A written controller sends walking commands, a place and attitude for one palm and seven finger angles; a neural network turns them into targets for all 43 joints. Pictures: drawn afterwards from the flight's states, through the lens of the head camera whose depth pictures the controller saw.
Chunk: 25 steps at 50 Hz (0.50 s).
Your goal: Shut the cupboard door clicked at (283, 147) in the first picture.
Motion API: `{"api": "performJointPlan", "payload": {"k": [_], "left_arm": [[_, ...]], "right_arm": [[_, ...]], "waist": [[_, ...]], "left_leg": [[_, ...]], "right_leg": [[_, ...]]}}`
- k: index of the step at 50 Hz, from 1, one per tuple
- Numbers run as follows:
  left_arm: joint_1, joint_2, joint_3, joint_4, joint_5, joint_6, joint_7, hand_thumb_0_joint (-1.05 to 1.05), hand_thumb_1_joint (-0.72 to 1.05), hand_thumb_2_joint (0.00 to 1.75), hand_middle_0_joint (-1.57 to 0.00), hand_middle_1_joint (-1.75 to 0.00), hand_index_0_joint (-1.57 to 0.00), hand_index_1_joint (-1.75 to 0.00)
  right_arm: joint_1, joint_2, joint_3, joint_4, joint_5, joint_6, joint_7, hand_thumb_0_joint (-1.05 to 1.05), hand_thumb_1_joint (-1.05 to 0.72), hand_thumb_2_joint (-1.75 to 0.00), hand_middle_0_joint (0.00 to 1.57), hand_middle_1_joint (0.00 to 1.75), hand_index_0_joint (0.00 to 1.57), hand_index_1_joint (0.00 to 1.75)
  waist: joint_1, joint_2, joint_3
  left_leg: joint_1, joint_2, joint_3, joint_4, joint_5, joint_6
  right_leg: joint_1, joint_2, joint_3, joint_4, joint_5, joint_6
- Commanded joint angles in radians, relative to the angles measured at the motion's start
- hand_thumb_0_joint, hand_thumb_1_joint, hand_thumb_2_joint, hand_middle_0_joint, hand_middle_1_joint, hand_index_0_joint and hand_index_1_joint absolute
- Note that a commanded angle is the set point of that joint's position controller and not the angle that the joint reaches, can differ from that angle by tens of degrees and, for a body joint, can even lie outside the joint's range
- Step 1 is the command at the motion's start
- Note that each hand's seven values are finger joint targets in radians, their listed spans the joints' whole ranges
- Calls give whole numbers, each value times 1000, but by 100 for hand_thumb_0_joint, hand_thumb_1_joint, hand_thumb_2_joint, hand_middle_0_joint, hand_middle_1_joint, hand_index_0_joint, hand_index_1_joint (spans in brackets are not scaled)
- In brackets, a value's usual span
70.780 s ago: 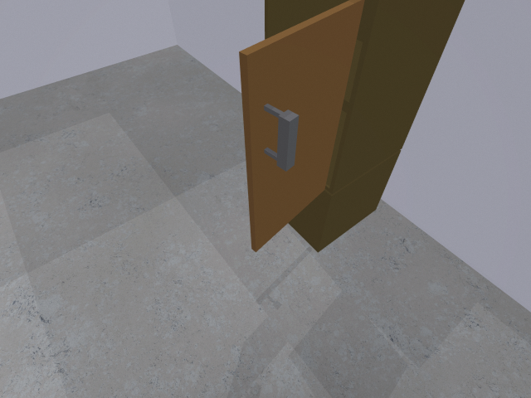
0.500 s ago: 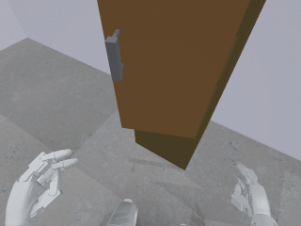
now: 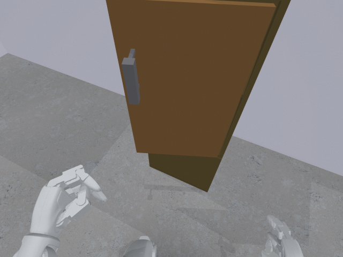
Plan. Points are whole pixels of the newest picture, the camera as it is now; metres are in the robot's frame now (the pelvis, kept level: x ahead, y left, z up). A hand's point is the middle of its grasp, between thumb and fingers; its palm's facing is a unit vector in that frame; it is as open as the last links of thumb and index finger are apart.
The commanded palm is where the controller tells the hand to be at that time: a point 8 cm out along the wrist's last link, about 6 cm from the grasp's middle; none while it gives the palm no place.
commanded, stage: raise the hand and make a fist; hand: left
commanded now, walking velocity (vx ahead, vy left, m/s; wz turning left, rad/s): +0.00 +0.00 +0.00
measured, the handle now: (133, 77) +0.51 +0.14 +0.13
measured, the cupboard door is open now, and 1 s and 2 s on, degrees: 22 22 22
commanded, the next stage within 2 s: bring the fist close to the handle in 0.88 s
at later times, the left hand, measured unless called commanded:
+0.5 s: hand (67, 176) +0.23 +0.20 +0.15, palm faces +0.06 -1.00 -0.07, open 3.1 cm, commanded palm +0.20 +0.25 +0.14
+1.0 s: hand (102, 174) +0.24 +0.15 +0.13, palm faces +0.00 -1.00 -0.05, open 3.1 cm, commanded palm +0.22 +0.21 +0.14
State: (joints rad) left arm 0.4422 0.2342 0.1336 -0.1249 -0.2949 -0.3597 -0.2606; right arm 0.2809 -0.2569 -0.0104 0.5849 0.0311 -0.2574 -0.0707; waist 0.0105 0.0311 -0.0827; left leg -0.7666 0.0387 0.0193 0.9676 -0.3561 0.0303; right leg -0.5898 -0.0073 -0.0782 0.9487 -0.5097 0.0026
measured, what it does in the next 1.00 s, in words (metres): stands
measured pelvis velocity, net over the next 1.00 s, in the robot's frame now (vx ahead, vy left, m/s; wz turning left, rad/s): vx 0.02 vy -0.04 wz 0.01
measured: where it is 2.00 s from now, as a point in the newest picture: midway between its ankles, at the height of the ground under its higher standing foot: outside the picture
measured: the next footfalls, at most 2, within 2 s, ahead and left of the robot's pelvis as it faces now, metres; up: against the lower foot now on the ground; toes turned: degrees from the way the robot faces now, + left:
none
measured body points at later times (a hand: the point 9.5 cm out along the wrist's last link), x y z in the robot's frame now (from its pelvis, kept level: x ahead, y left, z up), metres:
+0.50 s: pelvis +0.00 +0.00 +0.03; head +0.00 +0.00 +0.48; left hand +0.22 +0.25 +0.15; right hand +0.19 -0.21 -0.03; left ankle +0.07 +0.10 -0.68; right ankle -0.02 -0.12 -0.68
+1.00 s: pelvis +0.02 -0.04 +0.03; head +0.02 -0.06 +0.48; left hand +0.23 +0.20 +0.14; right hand +0.20 -0.27 -0.04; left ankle +0.07 +0.10 -0.68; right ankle -0.02 -0.12 -0.68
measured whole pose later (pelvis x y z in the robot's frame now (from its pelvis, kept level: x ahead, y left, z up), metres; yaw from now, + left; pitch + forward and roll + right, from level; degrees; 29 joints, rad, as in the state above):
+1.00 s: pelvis +0.02 -0.04 +0.03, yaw +1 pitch +2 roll +0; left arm 0.33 0.25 0.16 -0.12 -0.30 -0.12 -0.25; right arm 0.26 -0.26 0.04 0.59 0.04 -0.25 -0.06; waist 0.02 0.06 -0.07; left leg -0.48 0.04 0.01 0.73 -0.28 -0.02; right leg -0.32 0.01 -0.09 0.73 -0.45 -0.04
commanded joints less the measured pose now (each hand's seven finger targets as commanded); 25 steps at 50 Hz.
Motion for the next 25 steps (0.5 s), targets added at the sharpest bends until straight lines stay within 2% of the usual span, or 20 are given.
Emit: {"api": "performJointPlan", "payload": {"k": [1,4,5,7,9,11,12,13,14,16,20,21,24,25], "left_arm": [[-90,189,144,-330,-1,-29,70,0,90,90,-115,-134,-115,-134],[-77,124,103,-336,1,7,109,0,90,90,-121,-140,-121,-140],[-79,120,98,-326,2,27,114,0,90,90,-123,-142,-123,-142],[-86,91,58,-288,7,71,106,0,90,90,-126,-146,-126,-146],[-105,85,27,-265,16,117,85,0,90,90,-130,-150,-130,-150],[-140,107,31,-244,24,156,69,0,90,90,-130,-150,-130,-150],[-163,104,23,-260,24,169,62,0,90,90,-130,-150,-130,-150],[-192,134,47,-269,24,178,61,0,90,90,-130,-150,-130,-150],[-213,136,59,-286,20,180,58,0,90,90,-130,-150,-130,-150],[-248,195,121,-319,18,175,69,0,90,90,-130,-150,-130,-150],[-281,170,130,-346,0,148,79,0,90,90,-130,-150,-130,-150],[-278,182,138,-336,1,149,80,0,90,90,-130,-150,-130,-150],[-271,140,92,-284,-4,181,57,0,90,90,-130,-150,-130,-150],[-246,136,87,-243,-8,200,47,0,90,90,-130,-150,-130,-150]], "right_arm": [[-94,-107,-25,-193,4,-63,-9,0,-90,-90,20,30,20,30],[-101,-95,-10,-205,5,-51,-1,0,-90,-90,20,30,20,30],[-99,-98,-5,-209,4,-46,2,0,-90,-90,20,30,20,30],[-99,-103,1,-210,8,-37,4,0,-90,-90,20,30,20,30],[-94,-109,7,-214,11,-31,3,0,-90,-90,20,30,20,30],[-90,-114,12,-213,15,-28,0,0,-90,-90,20,30,20,30],[-91,-111,16,-219,17,-29,-1,0,-90,-90,20,30,20,30],[-92,-113,18,-220,15,-28,-4,0,-90,-90,20,30,20,30],[-97,-110,20,-220,13,-30,-6,0,-90,-90,20,30,20,30],[-101,-110,24,-214,8,-31,-12,0,-90,-90,20,30,20,30],[-118,-96,33,-200,8,-45,-9,0,-90,-90,20,30,20,30],[-118,-101,33,-191,8,-48,-6,0,-90,-90,20,30,20,30],[-122,-101,33,-181,16,-54,-4,0,-90,-90,20,30,20,30],[-119,-104,32,-177,18,-56,-5,0,-90,-90,20,30,20,30]], "waist": [[22,97,-209],[14,113,-150],[11,115,-136],[-4,71,-88],[-10,61,-63],[-10,54,-37],[-10,55,-46],[-10,42,-58],[-5,38,-72],[6,43,-101],[8,88,-119],[11,90,-119],[5,87,-74],[6,64,-49]], "left_leg": [[343,-5,-121,-251,-23,-8],[367,4,-136,-292,-47,-20],[366,6,-143,-304,-65,-23],[355,6,-144,-322,-90,-20],[360,8,-146,-339,-104,-19],[360,3,-144,-355,-124,-18],[375,1,-141,-361,-113,-16],[388,1,-144,-365,-110,-15],[406,0,-142,-369,-96,-15],[424,-5,-132,-368,-69,-14],[480,-7,-123,-377,-6,-20],[476,-11,-116,-374,5,-18],[476,-13,-106,-386,11,-17],[463,-15,-104,-391,1,-16]], "right_leg": [[-33,43,-1,-164,113,-27],[-26,48,-22,-174,127,-28],[-24,49,-25,-181,125,-27],[-14,49,-26,-209,121,-22],[-8,50,-22,-231,120,-20],[15,49,-14,-255,114,-20],[26,46,-16,-265,121,-19],[32,48,-14,-272,121,-19],[45,48,-14,-279,127,-20],[78,48,-9,-291,134,-21],[101,49,-15,-310,170,-25],[118,48,-10,-318,175,-26],[116,44,-11,-344,181,-22],[115,43,-8,-357,175,-20]]}}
